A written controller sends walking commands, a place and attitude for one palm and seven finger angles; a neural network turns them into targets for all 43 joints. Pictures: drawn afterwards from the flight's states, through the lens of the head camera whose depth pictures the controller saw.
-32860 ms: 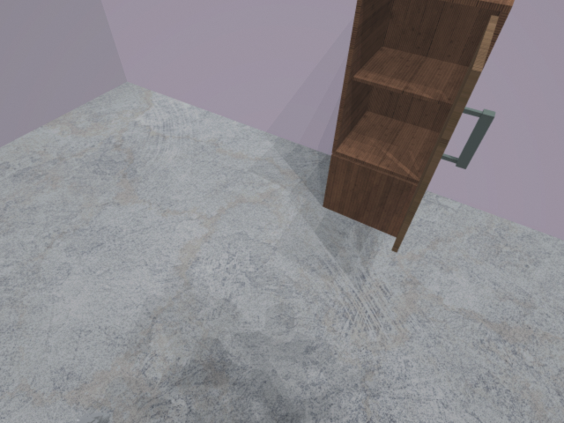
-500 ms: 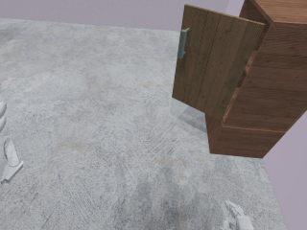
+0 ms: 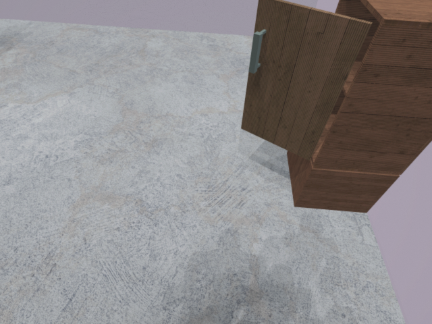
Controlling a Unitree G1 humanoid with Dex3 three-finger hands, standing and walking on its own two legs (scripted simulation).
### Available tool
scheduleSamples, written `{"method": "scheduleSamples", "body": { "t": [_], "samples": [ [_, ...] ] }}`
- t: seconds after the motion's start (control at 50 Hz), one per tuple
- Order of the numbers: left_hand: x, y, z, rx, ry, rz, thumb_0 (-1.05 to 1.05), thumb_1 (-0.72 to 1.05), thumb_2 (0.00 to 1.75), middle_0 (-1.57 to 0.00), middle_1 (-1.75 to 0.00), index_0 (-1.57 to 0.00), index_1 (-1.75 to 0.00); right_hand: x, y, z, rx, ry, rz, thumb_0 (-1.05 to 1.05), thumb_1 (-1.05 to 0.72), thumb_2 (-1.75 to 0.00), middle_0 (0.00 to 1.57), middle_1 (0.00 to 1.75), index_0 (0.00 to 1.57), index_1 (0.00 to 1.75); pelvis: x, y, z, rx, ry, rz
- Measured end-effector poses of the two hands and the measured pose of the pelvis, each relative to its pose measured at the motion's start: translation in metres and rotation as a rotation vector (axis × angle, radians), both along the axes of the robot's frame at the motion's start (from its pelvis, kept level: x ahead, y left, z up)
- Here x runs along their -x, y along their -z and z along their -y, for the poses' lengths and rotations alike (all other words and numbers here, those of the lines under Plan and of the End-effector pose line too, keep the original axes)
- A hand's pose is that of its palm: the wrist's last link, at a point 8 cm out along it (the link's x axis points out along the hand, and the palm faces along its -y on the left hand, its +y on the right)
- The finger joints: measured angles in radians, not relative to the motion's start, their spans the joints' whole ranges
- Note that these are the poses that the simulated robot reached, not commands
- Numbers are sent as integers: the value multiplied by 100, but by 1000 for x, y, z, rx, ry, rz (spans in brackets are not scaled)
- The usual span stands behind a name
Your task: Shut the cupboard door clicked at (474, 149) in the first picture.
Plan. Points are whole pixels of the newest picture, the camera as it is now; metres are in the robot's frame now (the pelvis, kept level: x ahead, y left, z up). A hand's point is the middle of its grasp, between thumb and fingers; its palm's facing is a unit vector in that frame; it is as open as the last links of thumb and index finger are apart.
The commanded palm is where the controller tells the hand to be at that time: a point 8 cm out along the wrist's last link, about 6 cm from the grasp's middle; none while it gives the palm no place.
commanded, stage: let the arm hang, fingers relaxed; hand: left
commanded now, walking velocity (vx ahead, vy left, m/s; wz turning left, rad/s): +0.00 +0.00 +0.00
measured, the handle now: (258, 51) +1.02 -0.13 +0.02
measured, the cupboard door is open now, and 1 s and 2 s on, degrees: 59 59 59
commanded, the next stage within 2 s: look to check the result in 0.80 s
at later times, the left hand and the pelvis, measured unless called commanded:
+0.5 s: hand out of the picture -0.05 +0.17 -0.17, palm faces +0.02 -0.98 -0.18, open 7.3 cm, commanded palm none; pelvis -0.01 +0.01 +0.01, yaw -1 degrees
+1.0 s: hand out of the picture -0.02 +0.16 -0.17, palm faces +0.01 -0.98 -0.18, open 7.3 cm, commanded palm none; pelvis +0.00 +0.00 +0.01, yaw -1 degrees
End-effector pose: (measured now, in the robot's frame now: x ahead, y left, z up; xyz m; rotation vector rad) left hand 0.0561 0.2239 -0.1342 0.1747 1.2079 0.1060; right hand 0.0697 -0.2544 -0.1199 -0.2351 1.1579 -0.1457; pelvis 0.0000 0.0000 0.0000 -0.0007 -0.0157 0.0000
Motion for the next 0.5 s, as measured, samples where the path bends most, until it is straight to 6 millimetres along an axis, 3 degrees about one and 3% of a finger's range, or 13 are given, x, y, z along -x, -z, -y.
{"method": "scheduleSamples", "body": {
  "t": [0.12,0.24,0.34,0.5],
  "samples": [
    [85,10,-6,10,-78,-245,0,99,90,-21,-30,-21,-30,78,7,-14,-13,64,-266,0,-91,-90,20,30,20,30,2,-5,1,12,-7,1],
    [136,-1,-7,-4,-106,-393,0,95,90,-20,-30,-20,-30,119,13,-34,-57,124,-363,0,-91,-90,20,30,20,30,2,-8,-4,9,5,8],
    [143,-4,-4,-7,-108,-411,0,93,90,-20,-30,-20,-30,126,19,-50,-96,147,-363,0,-91,-90,20,30,20,30,4,-8,-8,5,14,15],
    [113,3,9,17,-91,-305,0,91,90,-20,-30,-20,-30,111,25,-64,-135,150,-296,0,-91,-90,21,30,20,30,6,-7,-8,-1,19,17]
  ]
}}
